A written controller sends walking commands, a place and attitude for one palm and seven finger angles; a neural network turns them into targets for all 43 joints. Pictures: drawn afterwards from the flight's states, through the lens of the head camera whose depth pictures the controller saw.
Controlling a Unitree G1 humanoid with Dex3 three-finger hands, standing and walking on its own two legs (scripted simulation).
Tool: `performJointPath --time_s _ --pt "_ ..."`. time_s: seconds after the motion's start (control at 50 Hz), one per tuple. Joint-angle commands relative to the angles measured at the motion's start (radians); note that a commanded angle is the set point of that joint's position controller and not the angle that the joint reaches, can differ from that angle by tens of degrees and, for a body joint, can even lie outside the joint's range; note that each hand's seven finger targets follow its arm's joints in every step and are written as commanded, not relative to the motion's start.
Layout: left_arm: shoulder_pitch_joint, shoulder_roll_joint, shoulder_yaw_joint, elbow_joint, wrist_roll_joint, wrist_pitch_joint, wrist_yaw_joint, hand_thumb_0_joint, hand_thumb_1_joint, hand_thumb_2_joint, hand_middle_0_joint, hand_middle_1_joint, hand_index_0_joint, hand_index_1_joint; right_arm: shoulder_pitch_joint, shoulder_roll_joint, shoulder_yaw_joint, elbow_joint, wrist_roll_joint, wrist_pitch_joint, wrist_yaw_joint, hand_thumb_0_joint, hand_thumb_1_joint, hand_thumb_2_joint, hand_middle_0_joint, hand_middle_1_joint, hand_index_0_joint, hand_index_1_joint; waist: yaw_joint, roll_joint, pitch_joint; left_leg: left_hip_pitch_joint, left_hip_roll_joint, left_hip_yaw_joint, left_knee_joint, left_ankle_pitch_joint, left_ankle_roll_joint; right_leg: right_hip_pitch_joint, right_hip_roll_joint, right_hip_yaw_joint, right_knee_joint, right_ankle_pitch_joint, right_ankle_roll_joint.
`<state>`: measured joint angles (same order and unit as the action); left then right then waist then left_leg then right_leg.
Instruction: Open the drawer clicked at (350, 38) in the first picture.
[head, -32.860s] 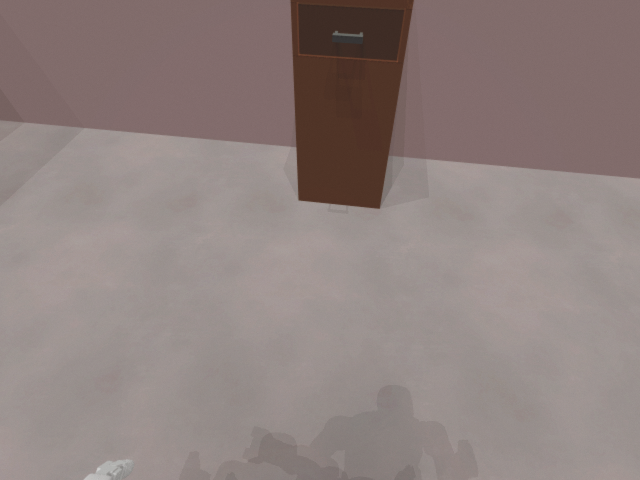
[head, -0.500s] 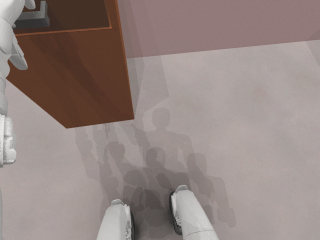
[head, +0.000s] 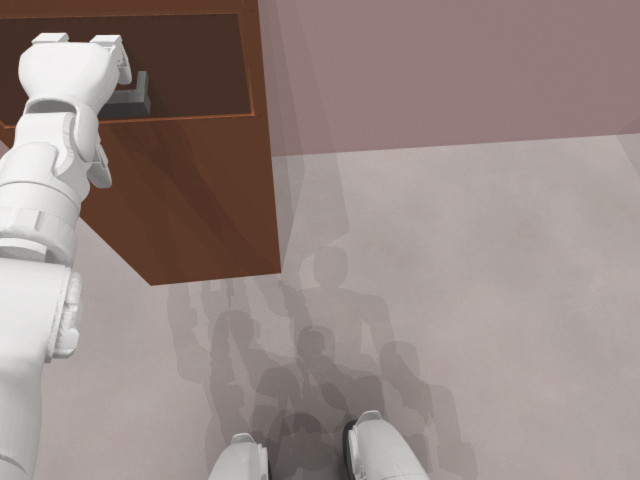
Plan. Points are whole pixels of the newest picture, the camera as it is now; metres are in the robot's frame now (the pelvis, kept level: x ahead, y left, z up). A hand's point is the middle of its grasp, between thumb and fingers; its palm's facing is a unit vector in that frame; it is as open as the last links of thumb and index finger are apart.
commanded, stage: lift the hand off the handle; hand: left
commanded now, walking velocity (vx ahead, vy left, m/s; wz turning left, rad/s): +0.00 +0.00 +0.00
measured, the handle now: (106, 92) +0.60 +0.22 +0.06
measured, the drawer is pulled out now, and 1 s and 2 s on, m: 0.00 0.00 0.00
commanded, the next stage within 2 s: draw the hand back to the body in 1.10 s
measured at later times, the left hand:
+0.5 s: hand (93, 80) +0.56 +0.21 +0.12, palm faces -0.01 +0.00 -1.00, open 13.4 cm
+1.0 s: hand (70, 21) +0.56 +0.20 +0.19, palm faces -0.02 +0.02 -1.00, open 13.1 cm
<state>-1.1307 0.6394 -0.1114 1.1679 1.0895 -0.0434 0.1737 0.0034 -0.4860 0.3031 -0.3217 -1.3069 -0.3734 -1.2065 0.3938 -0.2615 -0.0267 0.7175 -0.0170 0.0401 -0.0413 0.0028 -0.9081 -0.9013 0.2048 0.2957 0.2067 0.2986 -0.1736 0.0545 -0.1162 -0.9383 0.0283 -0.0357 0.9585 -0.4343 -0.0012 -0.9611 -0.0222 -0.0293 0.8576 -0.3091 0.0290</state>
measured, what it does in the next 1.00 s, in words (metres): stands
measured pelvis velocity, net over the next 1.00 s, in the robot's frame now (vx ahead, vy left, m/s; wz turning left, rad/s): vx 0.04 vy -0.01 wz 0.00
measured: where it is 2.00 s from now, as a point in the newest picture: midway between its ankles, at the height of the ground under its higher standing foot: outside the picture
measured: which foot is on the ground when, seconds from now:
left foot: down 0.00-1.00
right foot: down 0.00-1.00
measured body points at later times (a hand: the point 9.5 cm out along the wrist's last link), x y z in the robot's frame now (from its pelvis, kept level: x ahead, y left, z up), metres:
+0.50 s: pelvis +0.04 +0.00 +0.03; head +0.14 -0.01 +0.47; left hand +0.55 +0.20 +0.17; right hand +0.04 -0.27 -0.10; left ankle +0.00 +0.12 -0.68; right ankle +0.05 -0.14 -0.68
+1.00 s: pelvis +0.04 -0.01 +0.04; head +0.12 -0.03 +0.49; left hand +0.55 +0.19 +0.24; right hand +0.05 -0.29 -0.09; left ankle +0.00 +0.12 -0.68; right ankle +0.05 -0.14 -0.68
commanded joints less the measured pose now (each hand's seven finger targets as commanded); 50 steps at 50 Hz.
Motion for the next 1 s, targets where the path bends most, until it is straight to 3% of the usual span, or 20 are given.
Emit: performJointPath --time_s 0.0,0.04,0.08,0.16,0.22,0.28,0.36,0.42,0.52,0.56,0.6,0.66,0.74,0.78,0.84,0.86,0.9,0.92,0.96,0.98 --pt "-0.551 0.114 0.036 -0.261 -0.031 -0.023 0.049 0.000 -0.500 0.300 -0.300 -1.200 -0.300 -1.200 0.204 -0.160 -0.061 -0.015 -0.004 -0.007 -0.010 0.000 -0.900 -0.900 0.200 0.300 0.200 0.300 -0.076 0.124 -0.507 0.432 -0.033 0.011 -0.154 0.315 0.028 0.253 0.077 -0.025 -0.135 0.149 -0.042" --pt "-0.544 0.161 0.072 -0.285 -0.033 -0.027 0.055 0.000 -0.500 0.300 -0.300 -1.200 -0.300 -1.200 0.200 -0.164 -0.062 -0.014 -0.005 -0.007 -0.013 0.000 -0.900 -0.900 0.200 0.300 0.200 0.300 -0.062 0.113 -0.531 0.456 -0.035 0.012 -0.165 0.347 0.029 0.296 0.076 -0.021 -0.148 0.181 -0.042" --pt "-0.555 0.143 0.062 -0.337 -0.036 -0.037 0.057 0.000 -0.500 0.300 -0.300 -1.200 -0.300 -1.200 0.193 -0.159 -0.062 -0.017 -0.005 -0.013 -0.013 0.000 -0.900 -0.900 0.200 0.300 0.200 0.300 -0.052 0.144 -0.544 0.503 -0.037 0.014 -0.180 0.388 0.025 0.318 0.078 -0.023 -0.160 0.209 -0.044" --pt "-0.522 0.188 0.105 -0.337 -0.029 -0.042 0.073 0.000 -0.500 0.300 -0.300 -1.200 -0.300 -1.200 0.182 -0.162 -0.059 -0.012 -0.005 -0.010 -0.014 0.000 -0.900 -0.900 0.200 0.300 0.200 0.300 -0.036 0.116 -0.493 0.503 -0.039 0.018 -0.203 0.432 0.024 0.362 0.079 -0.024 -0.179 0.257 -0.045" --pt "-0.532 0.193 0.114 -0.388 -0.025 -0.049 0.085 0.000 -0.500 0.300 -0.300 -1.200 -0.300 -1.200 0.170 -0.163 -0.062 -0.016 -0.005 -0.013 -0.011 0.000 -0.900 -0.900 0.200 0.300 0.200 0.300 -0.022 0.131 -0.503 0.537 -0.040 0.022 -0.217 0.485 0.018 0.393 0.080 -0.026 -0.187 0.298 -0.048" --pt "-0.540 0.137 0.082 -0.448 -0.030 -0.057 0.093 0.000 -0.500 0.300 -0.300 -1.200 -0.300 -1.200 0.167 -0.156 -0.069 -0.022 -0.008 -0.018 -0.007 0.000 -0.900 -0.900 0.200 0.300 0.200 0.300 -0.020 0.149 -0.543 0.614 -0.039 0.015 -0.216 0.610 0.010 0.403 0.082 -0.033 -0.187 0.347 -0.044" --pt "-0.545 0.187 0.131 -0.506 -0.043 -0.051 0.099 0.000 -0.500 0.300 -0.300 -1.200 -0.300 -1.200 0.160 -0.161 -0.076 -0.018 -0.007 -0.014 -0.004 0.000 -0.900 -0.900 0.200 0.300 0.200 0.300 -0.003 0.144 -0.596 0.676 -0.037 0.016 -0.217 0.723 0.002 0.460 0.082 -0.030 -0.193 0.422 -0.040" --pt "-0.523 0.150 0.110 -0.506 -0.046 -0.029 0.096 0.000 -0.500 0.300 -0.300 -1.200 -0.300 -1.200 0.143 -0.157 -0.077 -0.018 -0.005 -0.010 0.002 0.000 -0.900 -0.900 0.200 0.300 0.200 0.300 0.001 0.136 -0.580 0.702 -0.036 0.018 -0.225 0.785 0.000 0.481 0.083 -0.035 -0.205 0.452 -0.038" --pt "-0.538 0.155 0.103 -0.410 -0.038 0.035 0.082 0.000 -0.500 0.300 -0.300 -1.200 -0.300 -1.200 0.112 -0.158 -0.068 -0.018 0.013 0.001 0.005 0.000 -0.900 -0.900 0.200 0.300 0.200 0.300 0.004 0.077 -0.471 0.621 -0.045 0.036 -0.283 0.618 0.011 0.527 0.078 -0.028 -0.239 0.414 -0.041" --pt "-0.559 0.197 0.130 -0.417 -0.042 0.036 0.072 0.000 -0.500 0.300 -0.300 -1.200 -0.300 -1.200 0.106 -0.159 -0.066 -0.024 0.016 -0.001 -0.001 0.000 -0.900 -0.900 0.200 0.300 0.200 0.300 0.009 0.068 -0.475 0.617 -0.049 0.034 -0.299 0.592 0.016 0.556 0.073 -0.023 -0.245 0.420 -0.042" --pt "-0.579 0.149 0.089 -0.443 -0.048 0.030 0.054 0.000 -0.500 0.300 -0.300 -1.200 -0.300 -1.200 0.095 -0.152 -0.065 -0.038 0.016 -0.005 -0.005 0.000 -0.900 -0.900 0.200 0.300 0.200 0.300 0.002 0.064 -0.491 0.644 -0.051 0.038 -0.305 0.595 0.021 0.569 0.071 -0.020 -0.252 0.427 -0.039" --pt "-0.587 0.212 0.131 -0.448 -0.041 0.017 0.035 0.000 -0.500 0.300 -0.300 -1.200 -0.300 -1.200 0.086 -0.155 -0.063 -0.045 0.017 -0.008 -0.016 0.000 -0.900 -0.900 0.200 0.300 0.200 0.300 0.013 0.054 -0.503 0.642 -0.055 0.044 -0.314 0.579 0.026 0.601 0.066 -0.012 -0.260 0.438 -0.036" --pt "-0.593 0.190 0.103 -0.439 -0.034 0.013 0.015 0.000 -0.500 0.300 -0.300 -1.200 -0.300 -1.200 0.073 -0.147 -0.060 -0.052 0.021 -0.014 -0.021 0.000 -0.900 -0.900 0.200 0.300 0.200 0.300 0.017 0.056 -0.492 0.640 -0.055 0.052 -0.329 0.557 0.027 0.617 0.063 -0.006 -0.272 0.429 -0.036" --pt "-0.596 0.235 0.128 -0.390 -0.028 0.022 0.006 0.000 -0.500 0.300 -0.300 -1.200 -0.300 -1.200 0.070 -0.154 -0.054 -0.046 0.024 -0.014 -0.026 0.000 -0.900 -0.900 0.200 0.300 0.200 0.300 0.015 0.029 -0.445 0.600 -0.059 0.057 -0.344 0.496 0.031 0.623 0.059 -0.003 -0.287 0.405 -0.034" --pt "-0.631 0.246 0.126 -0.404 -0.038 0.014 -0.011 0.000 -0.500 0.300 -0.300 -1.200 -0.300 -1.200 0.069 -0.152 -0.052 -0.051 0.028 -0.017 -0.030 0.000 -0.900 -0.900 0.200 0.300 0.200 0.300 0.016 0.026 -0.466 0.605 -0.059 0.059 -0.360 0.484 0.032 0.652 0.054 0.003 -0.294 0.404 -0.033" --pt "-0.625 0.292 0.164 -0.403 -0.041 0.011 -0.014 0.000 -0.500 0.300 -0.300 -1.200 -0.300 -1.200 0.069 -0.158 -0.054 -0.054 0.031 -0.016 -0.032 0.000 -0.900 -0.900 0.200 0.300 0.200 0.300 0.024 0.030 -0.468 0.603 -0.062 0.061 -0.360 0.476 0.032 0.663 0.056 0.005 -0.297 0.406 -0.034" --pt "-0.658 0.255 0.127 -0.414 -0.042 0.005 -0.026 0.000 -0.500 0.300 -0.300 -1.200 -0.300 -1.200 0.069 -0.153 -0.052 -0.055 0.030 -0.022 -0.034 0.000 -0.900 -0.900 0.200 0.300 0.200 0.300 0.020 0.044 -0.477 0.615 -0.062 0.063 -0.366 0.483 0.032 0.666 0.053 0.007 -0.299 0.413 -0.033" --pt "-0.657 0.293 0.157 -0.425 -0.040 -0.004 -0.031 0.000 -0.500 0.300 -0.300 -1.200 -0.300 -1.200 0.071 -0.158 -0.054 -0.053 0.028 -0.023 -0.035 0.000 -0.900 -0.900 0.200 0.300 0.200 0.300 0.024 0.010 -0.503 0.620 -0.059 0.063 -0.362 0.505 0.034 0.693 0.053 0.009 -0.301 0.433 -0.031" --pt "-0.643 0.342 0.189 -0.412 -0.036 -0.006 -0.038 0.000 -0.500 0.300 -0.300 -1.200 -0.300 -1.200 0.066 -0.158 -0.052 -0.058 0.032 -0.021 -0.040 0.000 -0.900 -0.900 0.200 0.300 0.200 0.300 0.036 0.023 -0.503 0.603 -0.064 0.065 -0.371 0.483 0.034 0.713 0.051 0.012 -0.303 0.429 -0.032" --pt "-0.647 0.330 0.171 -0.387 -0.031 0.000 -0.044 0.000 -0.500 0.300 -0.300 -1.200 -0.300 -1.200 0.064 -0.157 -0.048 -0.057 0.033 -0.022 -0.040 0.000 -0.900 -0.900 0.200 0.300 0.200 0.300 0.033 0.029 -0.476 0.591 -0.063 0.064 -0.380 0.469 0.032 0.701 0.050 0.011 -0.308 0.413 -0.032"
